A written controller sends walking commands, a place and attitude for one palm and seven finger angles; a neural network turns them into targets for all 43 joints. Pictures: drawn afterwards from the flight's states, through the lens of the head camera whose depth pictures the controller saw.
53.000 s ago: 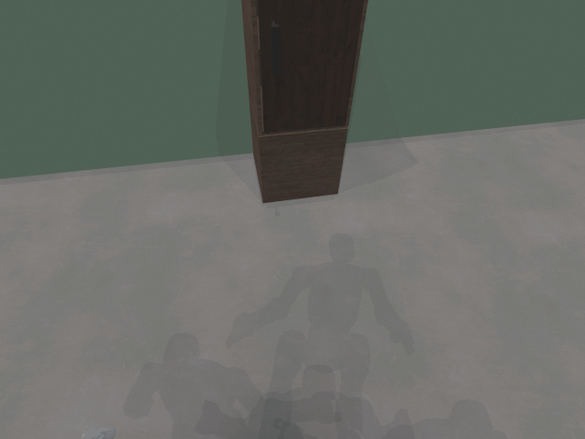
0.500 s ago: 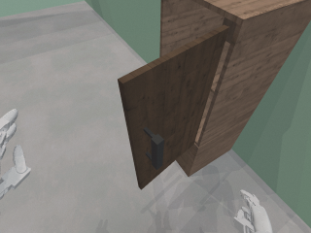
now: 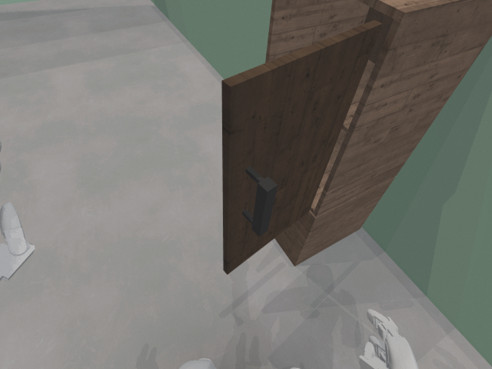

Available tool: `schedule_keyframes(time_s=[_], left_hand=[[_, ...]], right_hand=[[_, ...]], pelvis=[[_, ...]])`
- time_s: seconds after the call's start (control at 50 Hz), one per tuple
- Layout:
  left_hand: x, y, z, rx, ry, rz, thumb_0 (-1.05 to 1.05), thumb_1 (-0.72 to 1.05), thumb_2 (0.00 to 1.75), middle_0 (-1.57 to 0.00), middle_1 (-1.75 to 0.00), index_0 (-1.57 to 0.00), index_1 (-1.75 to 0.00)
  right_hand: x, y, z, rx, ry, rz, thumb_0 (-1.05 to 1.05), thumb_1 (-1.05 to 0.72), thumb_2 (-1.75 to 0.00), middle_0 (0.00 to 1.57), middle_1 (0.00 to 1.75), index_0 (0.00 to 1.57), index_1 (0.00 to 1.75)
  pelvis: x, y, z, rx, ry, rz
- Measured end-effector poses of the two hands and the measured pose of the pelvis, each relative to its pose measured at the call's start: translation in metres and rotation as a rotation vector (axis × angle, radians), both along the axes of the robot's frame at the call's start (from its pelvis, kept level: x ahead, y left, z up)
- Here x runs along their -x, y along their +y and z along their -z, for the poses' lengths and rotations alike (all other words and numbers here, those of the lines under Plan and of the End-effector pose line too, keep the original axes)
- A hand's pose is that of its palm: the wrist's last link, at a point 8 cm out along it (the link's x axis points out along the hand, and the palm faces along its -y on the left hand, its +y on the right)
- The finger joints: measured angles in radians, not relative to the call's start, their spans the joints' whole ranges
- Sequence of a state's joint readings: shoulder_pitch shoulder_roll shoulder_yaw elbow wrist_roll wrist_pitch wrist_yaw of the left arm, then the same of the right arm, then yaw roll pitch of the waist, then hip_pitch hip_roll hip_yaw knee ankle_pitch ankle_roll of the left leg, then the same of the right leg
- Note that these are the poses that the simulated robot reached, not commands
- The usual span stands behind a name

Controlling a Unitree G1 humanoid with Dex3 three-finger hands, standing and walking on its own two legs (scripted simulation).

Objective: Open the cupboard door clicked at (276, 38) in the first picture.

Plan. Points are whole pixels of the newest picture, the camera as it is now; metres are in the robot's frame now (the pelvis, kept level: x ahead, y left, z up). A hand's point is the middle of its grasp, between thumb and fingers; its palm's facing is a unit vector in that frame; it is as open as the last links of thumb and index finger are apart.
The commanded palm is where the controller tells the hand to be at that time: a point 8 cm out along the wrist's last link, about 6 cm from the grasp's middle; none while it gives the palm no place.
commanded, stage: step back with the hand held close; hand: left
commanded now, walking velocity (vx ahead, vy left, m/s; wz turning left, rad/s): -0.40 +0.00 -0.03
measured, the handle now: (255, 202) +0.41 +0.01 +0.01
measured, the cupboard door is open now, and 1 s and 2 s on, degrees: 100 100 100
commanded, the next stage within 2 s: stop stepping back and stand still in 0.62 s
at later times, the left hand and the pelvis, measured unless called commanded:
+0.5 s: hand (50, 317) +0.14 +0.20 +0.18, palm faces +0.24 -0.77 -0.59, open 7.5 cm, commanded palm +0.08 +0.25 +0.19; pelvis -0.08 -0.04 +0.02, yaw -3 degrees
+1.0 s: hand out of the picture -0.05 +0.18 +0.19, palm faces +0.43 -0.77 -0.48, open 7.5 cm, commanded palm -0.09 +0.22 +0.19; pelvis -0.23 -0.08 +0.02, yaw -1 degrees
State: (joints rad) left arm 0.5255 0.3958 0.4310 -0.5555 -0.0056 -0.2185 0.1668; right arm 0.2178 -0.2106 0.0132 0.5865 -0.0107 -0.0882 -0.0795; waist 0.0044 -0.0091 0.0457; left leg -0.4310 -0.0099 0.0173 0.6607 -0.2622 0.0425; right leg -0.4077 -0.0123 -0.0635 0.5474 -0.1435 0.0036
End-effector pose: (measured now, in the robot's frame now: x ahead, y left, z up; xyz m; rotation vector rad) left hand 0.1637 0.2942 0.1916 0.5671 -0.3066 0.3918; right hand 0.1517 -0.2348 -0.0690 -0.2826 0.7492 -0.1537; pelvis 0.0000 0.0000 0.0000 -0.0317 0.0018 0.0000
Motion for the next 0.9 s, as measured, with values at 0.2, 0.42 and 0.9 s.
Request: schedule_keyframes(time_s=[0.2,0.42,0.9], left_hand=[[0.013,0.010,-0.008,-0.043,0.011,-0.021,0.02,0.88,0.90,-0.21,-0.30,-0.21,-0.30],[0.034,-0.056,-0.005,-0.046,0.115,0.150,0.02,0.88,0.90,-0.21,-0.30,-0.21,-0.30],[0.212,-0.071,-0.010,-0.031,0.131,0.017,0.02,0.88,0.90,-0.21,-0.30,-0.21,-0.30]], right_hand=[[0.009,0.004,-0.004,-0.003,0.014,-0.007,0.01,-0.91,-0.90,0.20,0.30,0.20,0.30],[0.018,-0.017,-0.005,-0.091,-0.051,-0.035,0.01,-0.91,-0.90,0.20,0.30,0.20,0.30],[0.204,-0.057,-0.012,-0.065,-0.052,0.009,0.01,-0.91,-0.90,0.20,0.30,0.20,0.30]], pelvis=[[0.006,-0.003,-0.006,0.013,0.043,-0.024],[0.066,-0.035,-0.009,-0.001,0.071,0.044],[0.208,-0.072,-0.013,-0.042,0.033,0.005]])
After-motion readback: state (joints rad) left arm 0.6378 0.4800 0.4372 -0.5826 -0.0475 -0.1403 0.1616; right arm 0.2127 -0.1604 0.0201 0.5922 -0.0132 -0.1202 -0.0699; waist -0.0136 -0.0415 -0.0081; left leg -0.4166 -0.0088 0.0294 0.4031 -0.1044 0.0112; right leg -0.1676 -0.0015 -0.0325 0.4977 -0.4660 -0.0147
